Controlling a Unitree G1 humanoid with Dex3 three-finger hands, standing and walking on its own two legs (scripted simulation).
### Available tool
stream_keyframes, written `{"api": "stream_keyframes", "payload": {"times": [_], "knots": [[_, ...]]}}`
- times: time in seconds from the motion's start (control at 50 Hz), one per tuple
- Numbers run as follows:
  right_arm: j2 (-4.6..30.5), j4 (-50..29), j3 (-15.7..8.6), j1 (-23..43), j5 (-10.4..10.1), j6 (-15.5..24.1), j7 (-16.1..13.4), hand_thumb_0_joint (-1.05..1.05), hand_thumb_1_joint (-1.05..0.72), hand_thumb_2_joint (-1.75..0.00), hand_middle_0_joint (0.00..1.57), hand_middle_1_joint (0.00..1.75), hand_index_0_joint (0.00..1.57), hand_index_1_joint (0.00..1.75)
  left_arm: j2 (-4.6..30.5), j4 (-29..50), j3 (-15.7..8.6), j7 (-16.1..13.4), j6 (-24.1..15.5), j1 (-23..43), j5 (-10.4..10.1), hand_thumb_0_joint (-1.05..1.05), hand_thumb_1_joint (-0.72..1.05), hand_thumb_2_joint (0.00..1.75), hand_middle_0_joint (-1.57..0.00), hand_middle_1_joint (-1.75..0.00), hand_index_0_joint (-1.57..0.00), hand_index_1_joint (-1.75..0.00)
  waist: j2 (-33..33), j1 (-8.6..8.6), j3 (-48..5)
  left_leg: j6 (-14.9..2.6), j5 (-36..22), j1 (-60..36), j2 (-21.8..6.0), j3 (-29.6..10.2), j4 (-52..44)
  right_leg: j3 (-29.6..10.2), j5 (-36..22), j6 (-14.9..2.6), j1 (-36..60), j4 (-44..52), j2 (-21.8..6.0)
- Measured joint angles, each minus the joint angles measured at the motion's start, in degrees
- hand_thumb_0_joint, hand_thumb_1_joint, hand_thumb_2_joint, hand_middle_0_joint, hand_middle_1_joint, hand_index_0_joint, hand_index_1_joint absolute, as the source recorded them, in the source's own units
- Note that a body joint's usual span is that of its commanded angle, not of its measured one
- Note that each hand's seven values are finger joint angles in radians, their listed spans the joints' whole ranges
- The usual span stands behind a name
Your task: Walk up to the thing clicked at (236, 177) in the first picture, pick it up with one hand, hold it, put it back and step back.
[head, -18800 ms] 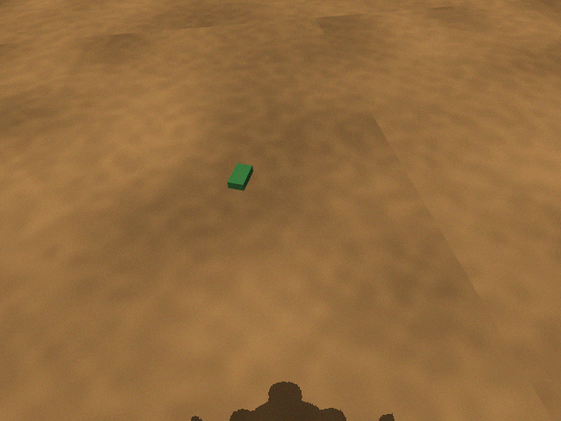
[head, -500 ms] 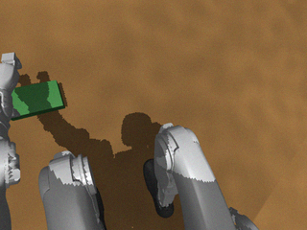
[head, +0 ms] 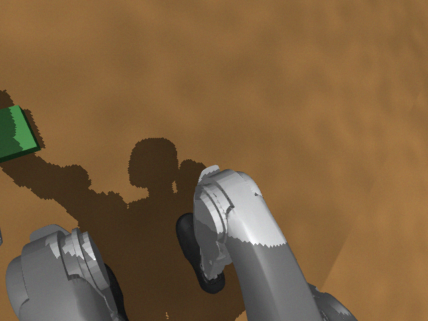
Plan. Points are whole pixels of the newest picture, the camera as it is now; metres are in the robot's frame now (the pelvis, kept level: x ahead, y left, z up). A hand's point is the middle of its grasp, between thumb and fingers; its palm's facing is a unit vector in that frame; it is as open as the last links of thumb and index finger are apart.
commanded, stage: rest palm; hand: left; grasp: from above
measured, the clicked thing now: out of the picture +0.49 +0.27 -0.29
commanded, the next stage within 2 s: close in 0.92 s
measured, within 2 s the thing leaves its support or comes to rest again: neither
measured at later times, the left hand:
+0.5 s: hand out of the picture +0.48 +0.27 -0.25, palm faces -0.45 -0.13 -0.88, open 14.0 cm
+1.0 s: hand out of the picture +0.48 +0.27 -0.27, palm faces -0.46 -0.14 -0.88, open 14.0 cm
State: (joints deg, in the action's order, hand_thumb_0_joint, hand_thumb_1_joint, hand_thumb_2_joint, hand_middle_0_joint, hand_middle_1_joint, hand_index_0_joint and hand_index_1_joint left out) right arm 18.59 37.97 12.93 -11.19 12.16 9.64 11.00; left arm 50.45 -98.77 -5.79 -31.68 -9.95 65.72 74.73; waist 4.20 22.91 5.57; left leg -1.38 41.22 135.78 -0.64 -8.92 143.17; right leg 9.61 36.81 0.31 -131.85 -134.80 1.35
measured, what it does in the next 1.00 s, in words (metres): stands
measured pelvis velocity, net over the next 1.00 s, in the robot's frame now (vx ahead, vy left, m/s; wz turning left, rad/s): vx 0.00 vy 0.01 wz -0.07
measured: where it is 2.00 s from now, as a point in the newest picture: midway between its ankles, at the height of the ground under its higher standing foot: (162, 292)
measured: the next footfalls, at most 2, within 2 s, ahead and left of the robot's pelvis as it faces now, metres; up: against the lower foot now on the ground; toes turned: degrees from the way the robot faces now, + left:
none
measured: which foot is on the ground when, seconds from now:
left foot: down 0.00-1.00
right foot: down 0.00-1.00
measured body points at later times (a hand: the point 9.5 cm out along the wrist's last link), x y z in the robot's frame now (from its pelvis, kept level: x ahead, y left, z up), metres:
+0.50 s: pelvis +0.00 +0.01 +0.00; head +0.29 +0.12 +0.32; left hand +0.50 +0.28 -0.20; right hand +0.02 -0.24 -0.06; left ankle +0.06 +0.12 -0.28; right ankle +0.11 -0.11 -0.28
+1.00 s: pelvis +0.00 +0.01 +0.00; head +0.30 +0.11 +0.31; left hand +0.50 +0.27 -0.22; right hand +0.01 -0.24 -0.05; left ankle +0.06 +0.12 -0.28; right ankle +0.11 -0.11 -0.28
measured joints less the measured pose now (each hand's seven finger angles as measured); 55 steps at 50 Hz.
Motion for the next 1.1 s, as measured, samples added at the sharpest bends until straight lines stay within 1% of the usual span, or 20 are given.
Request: {"api": "stream_keyframes", "payload": {"times": [0.06,0.12,0.24,0.44,0.58,0.62,0.76,0.86,0.92,0.98,1.1], "knots": [[0.1,0.1,0.5,-0.3,0.5,0.5,0.6,0.0,-0.9,-0.89,0.2,0.3,0.2,0.3,1.1,-0.1,-0.2,-0.7,0.2,0.0,-0.1,0.0,-0.52,1.02,-0.09,-0.99,-0.08,-1.01,0.4,0.22,0.9,-0.02,0.4,0.0,-0.1,-0.4,0.6,0.3,0.1,0.1,0.1,-0.3,0.1],[0.0,0.2,0.9,-0.3,0.8,0.8,1.2,0.0,-0.9,-0.89,0.2,0.3,0.2,0.3,2.0,0.0,-1.0,-0.7,0.0,-0.4,-0.4,0.0,-0.52,1.02,-0.09,-0.99,-0.08,-1.0,0.6,0.46,1.7,-0.04,0.7,0.0,-0.1,-0.8,1.1,0.7,0.3,0.2,0.4,-0.4,0.2],[0.0,0.2,2.1,0.1,1.3,1.4,2.2,0.0,-0.9,-0.9,0.2,0.3,0.2,0.3,3.2,-1.0,-0.8,-1.2,-0.7,-0.6,-0.3,0.0,-0.52,1.03,-0.1,-0.98,-0.08,-1.0,1.1,0.67,2.2,0.06,1.2,-0.3,0.0,-1.8,1.8,1.5,0.6,0.27,1.0,-0.4,0.3],[0.3,-0.7,3.6,2.0,2.0,2.8,3.5,0.0,-0.9,-0.9,0.2,0.3,0.2,0.3,4.6,-3.0,0.5,-3.3,-1.1,0.0,0.7,0.0,-0.51,1.02,-0.1,-0.99,-0.09,-1.0,2.2,1.32,2.5,-0.11,1.5,-0.7,-0.1,-2.7,2.3,2.3,0.5,0.67,1.9,-0.1,0.7],[0.9,-1.5,4.3,2.9,2.2,4.0,4.3,0.0,-0.9,-0.9,0.2,0.3,0.2,0.3,5.2,-3.8,0.9,-4.3,-0.4,0.8,0.7,0.0,-0.5,1.01,-0.1,-0.99,-0.09,-1.0,2.9,1.79,3.1,-0.24,1.3,-0.7,-0.1,-3.2,2.6,2.6,0.1,0.9,2.1,0.2,0.8],[1.2,-1.8,4.6,3.1,2.2,4.3,4.5,0.0,-0.9,-0.9,0.2,0.3,0.2,0.3,5.4,-4.2,1.3,-4.4,-0.1,0.9,0.5,0.0,-0.51,1.0,-0.1,-0.99,-0.09,-1.0,3.0,1.97,3.4,-0.34,1.2,-0.6,-0.1,-3.3,2.6,2.7,0.0,1.0,2.1,0.2,0.9],[1.5,-2.0,5.0,2.9,2.1,5.0,4.9,0.0,-0.91,-0.9,0.2,0.3,0.2,0.3,6.0,-3.6,1.0,-4.6,0.5,1.1,-0.3,0.0,-0.51,1.0,-0.1,-0.99,-0.09,-1.0,3.6,2.13,4.3,-0.34,1.2,-0.7,-0.3,-3.5,2.6,2.8,-0.2,1.1,2.2,0.5,1.1],[1.8,-2.2,5.6,2.6,2.0,5.2,5.2,0.0,-0.91,-0.9,0.2,0.3,0.2,0.3,6.3,-3.7,1.4,-4.5,0.8,1.1,-0.9,0.0,-0.51,0.99,-0.1,-0.99,-0.09,-1.0,3.8,2.34,4.6,-0.09,1.3,-0.9,-0.2,-3.8,2.5,3.1,-0.2,0.93,2.4,0.7,1.1],[1.9,-2.4,5.9,2.8,2.1,5.3,5.3,0.0,-0.91,-0.9,0.2,0.3,0.2,0.3,6.7,-4.3,2.1,-4.5,0.9,1.2,-1.5,0.0,-0.51,0.99,-0.1,-0.99,-0.09,-1.0,3.8,2.55,5.2,-0.06,1.4,-1.1,-0.2,-4.1,2.5,3.3,-0.2,0.92,2.6,0.8,1.2],[2.0,-2.7,6.1,2.8,2.0,5.6,5.2,0.0,-0.91,-0.9,0.2,0.3,0.2,0.3,6.9,-3.6,1.8,-4.1,0.7,0.8,-2.1,0.0,-0.5,0.98,-0.11,-0.99,-0.1,-1.0,3.9,2.54,5.8,-0.06,1.4,-1.3,-0.3,-4.2,2.4,3.4,-0.4,0.95,2.8,1.0,1.3],[2.0,-2.9,6.7,3.0,2.1,5.8,5.3,0.0,-0.91,-0.9,0.2,0.3,0.2,0.3,7.2,-2.8,1.8,-4.4,0.3,0.5,-2.3,0.0,-0.46,0.96,-0.13,-0.99,-0.12,-1.0,4.4,2.48,6.3,0.1,1.4,-1.7,-0.5,-4.5,2.2,3.6,-0.6,0.9,3.1,1.4,1.5]]}}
